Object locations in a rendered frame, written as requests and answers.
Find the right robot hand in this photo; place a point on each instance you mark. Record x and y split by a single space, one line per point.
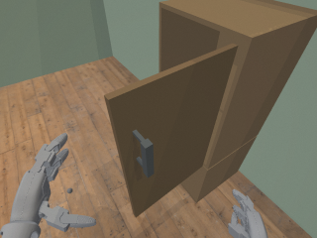
252 222

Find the cupboard door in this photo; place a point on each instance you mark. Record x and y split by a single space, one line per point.
175 109

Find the handle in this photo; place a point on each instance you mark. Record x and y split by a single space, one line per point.
147 152

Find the left robot hand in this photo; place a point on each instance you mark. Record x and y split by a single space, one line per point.
29 203

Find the left robot forearm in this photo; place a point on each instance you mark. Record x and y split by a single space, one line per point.
21 229

